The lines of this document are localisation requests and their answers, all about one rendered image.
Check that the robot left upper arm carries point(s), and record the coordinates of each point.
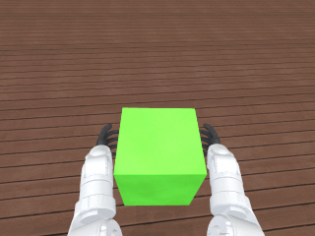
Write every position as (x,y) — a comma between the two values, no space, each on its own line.
(103,227)

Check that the right robot hand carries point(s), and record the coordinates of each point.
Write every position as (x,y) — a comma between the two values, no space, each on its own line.
(212,137)

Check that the robot right forearm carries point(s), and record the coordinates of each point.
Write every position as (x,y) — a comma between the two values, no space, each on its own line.
(226,185)

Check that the left robot hand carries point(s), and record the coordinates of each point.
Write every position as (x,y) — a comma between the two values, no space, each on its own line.
(103,138)

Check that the robot right upper arm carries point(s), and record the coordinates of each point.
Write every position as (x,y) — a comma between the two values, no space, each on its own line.
(224,224)

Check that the robot left forearm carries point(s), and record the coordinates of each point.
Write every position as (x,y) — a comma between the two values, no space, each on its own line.
(96,188)

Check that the carton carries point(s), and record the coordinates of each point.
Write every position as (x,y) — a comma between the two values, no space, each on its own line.
(159,159)

